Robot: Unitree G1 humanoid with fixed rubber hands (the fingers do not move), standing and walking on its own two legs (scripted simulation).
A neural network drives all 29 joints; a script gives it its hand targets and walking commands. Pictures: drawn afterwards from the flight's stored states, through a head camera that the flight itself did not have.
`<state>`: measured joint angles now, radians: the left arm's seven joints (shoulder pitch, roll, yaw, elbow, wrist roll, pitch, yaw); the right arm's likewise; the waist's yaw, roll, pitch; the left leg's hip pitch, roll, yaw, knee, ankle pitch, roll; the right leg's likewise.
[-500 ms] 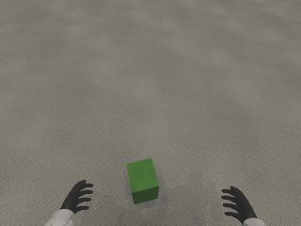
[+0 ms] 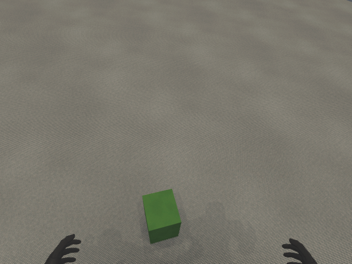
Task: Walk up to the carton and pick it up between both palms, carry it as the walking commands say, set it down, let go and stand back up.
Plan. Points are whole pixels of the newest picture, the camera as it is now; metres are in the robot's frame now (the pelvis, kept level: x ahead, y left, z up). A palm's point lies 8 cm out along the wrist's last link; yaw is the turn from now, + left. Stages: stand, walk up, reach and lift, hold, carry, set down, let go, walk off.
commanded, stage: stand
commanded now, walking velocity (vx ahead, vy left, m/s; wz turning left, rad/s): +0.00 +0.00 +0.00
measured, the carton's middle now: (161, 216) +0.43 +0.06 -0.65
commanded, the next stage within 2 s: none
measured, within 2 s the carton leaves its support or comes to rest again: neither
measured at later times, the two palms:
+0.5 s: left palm out of the picture +0.11 +0.30 -0.10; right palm out of the picture +0.11 -0.30 -0.08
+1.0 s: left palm out of the picture +0.07 +0.30 -0.10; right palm out of the picture +0.07 -0.31 -0.09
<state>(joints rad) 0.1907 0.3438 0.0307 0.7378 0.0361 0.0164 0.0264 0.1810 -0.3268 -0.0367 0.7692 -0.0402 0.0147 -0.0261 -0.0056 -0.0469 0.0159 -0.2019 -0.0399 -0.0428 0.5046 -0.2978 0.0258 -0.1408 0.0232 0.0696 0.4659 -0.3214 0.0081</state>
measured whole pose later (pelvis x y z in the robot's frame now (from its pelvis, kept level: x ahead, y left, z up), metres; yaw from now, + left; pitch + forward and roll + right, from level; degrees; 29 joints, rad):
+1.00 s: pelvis -0.02 +0.00 +0.01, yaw +0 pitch -2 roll +0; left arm 0.16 0.38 0.00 0.97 0.02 -0.01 0.02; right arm 0.13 -0.37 -0.01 1.01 -0.02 0.00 -0.02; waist 0.00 -0.03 0.03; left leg -0.12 -0.03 -0.03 0.37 -0.21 0.02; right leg -0.07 0.02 0.07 0.34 -0.23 0.01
